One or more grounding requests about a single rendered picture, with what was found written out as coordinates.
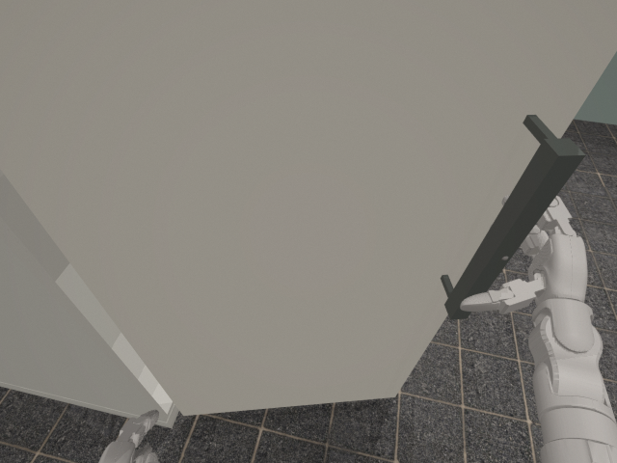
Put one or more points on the robot right hand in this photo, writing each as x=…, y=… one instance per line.
x=561, y=258

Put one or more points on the fridge door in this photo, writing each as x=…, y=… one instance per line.
x=263, y=195

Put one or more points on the robot left hand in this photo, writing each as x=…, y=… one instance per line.
x=131, y=435

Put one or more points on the right robot forearm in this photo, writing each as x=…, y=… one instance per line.
x=576, y=417

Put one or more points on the handle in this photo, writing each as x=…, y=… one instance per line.
x=549, y=169

